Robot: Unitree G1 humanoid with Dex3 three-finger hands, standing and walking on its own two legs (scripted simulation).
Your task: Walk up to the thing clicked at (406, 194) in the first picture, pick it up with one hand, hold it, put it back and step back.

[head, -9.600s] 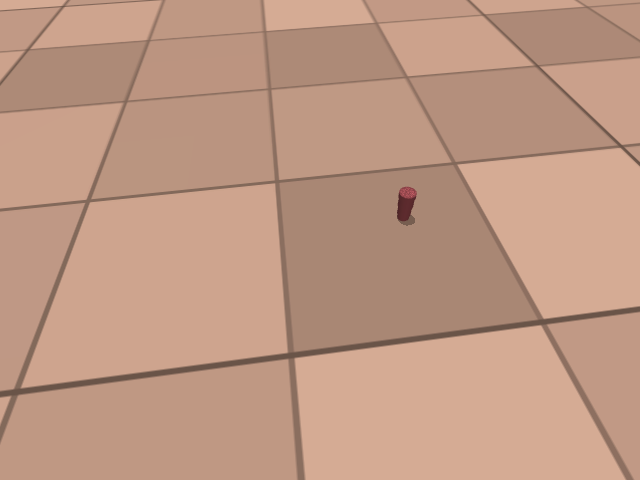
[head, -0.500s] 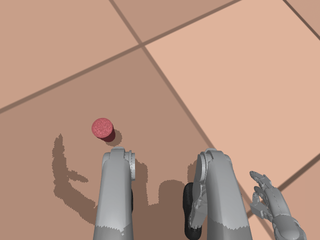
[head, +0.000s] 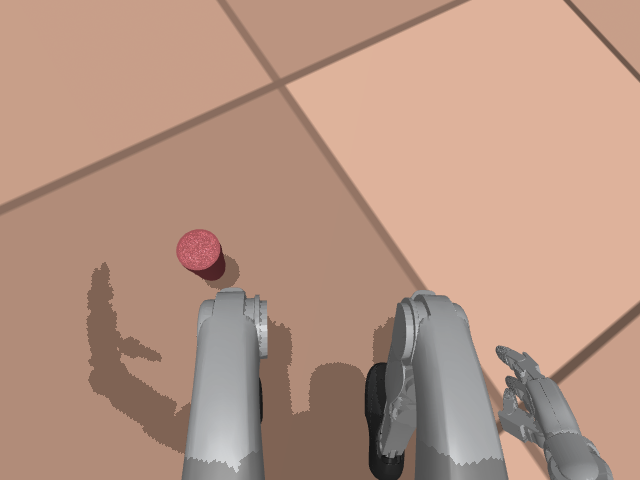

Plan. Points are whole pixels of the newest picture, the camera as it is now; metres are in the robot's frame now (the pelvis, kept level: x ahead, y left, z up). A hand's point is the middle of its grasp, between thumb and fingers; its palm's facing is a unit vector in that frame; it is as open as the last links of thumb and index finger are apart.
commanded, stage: go down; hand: left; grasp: from the side
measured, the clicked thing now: (206, 259) +0.41 +0.23 -0.32
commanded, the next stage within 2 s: approach in 0.54 s
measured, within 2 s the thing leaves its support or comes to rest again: neither
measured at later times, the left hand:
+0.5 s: hand out of the picture +0.32 +0.41 -0.02, palm faces +0.20 -0.97 -0.12, open 17.6 cm
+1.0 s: hand (29, 263) +0.34 +0.39 -0.09, palm faces +0.20 -0.98 -0.01, open 17.3 cm
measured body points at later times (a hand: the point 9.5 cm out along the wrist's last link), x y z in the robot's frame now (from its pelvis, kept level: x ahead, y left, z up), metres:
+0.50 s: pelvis +0.00 +0.00 -0.02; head +0.20 +0.06 +0.38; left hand +0.31 +0.46 -0.01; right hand +0.20 -0.27 -0.12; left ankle +0.09 +0.13 -0.36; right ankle +0.10 -0.13 -0.36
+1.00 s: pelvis +0.00 +0.00 -0.05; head +0.21 +0.09 +0.34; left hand +0.32 +0.44 -0.09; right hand +0.20 -0.27 -0.14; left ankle +0.08 +0.13 -0.36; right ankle +0.10 -0.13 -0.36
